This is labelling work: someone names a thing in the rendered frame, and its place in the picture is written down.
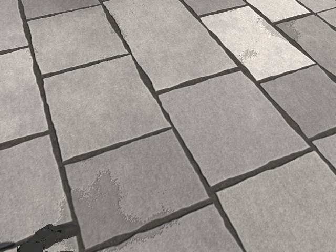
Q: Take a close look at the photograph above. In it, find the robot left hand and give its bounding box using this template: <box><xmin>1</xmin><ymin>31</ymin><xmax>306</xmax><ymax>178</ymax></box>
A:
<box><xmin>17</xmin><ymin>224</ymin><xmax>80</xmax><ymax>252</ymax></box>

